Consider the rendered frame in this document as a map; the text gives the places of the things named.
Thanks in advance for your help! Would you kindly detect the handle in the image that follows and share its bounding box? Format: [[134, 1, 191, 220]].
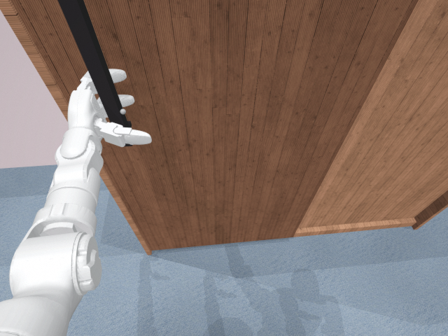
[[58, 0, 132, 146]]

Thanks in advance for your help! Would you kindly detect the robot left forearm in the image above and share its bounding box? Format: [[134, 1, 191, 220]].
[[9, 127, 104, 294]]

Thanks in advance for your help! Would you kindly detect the robot left hand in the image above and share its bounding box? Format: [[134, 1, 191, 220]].
[[68, 69, 152, 147]]

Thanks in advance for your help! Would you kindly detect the wardrobe door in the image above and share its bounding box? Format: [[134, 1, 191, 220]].
[[11, 0, 418, 251], [298, 0, 448, 228]]

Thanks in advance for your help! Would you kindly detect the robot left upper arm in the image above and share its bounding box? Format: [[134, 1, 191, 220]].
[[0, 232, 102, 336]]

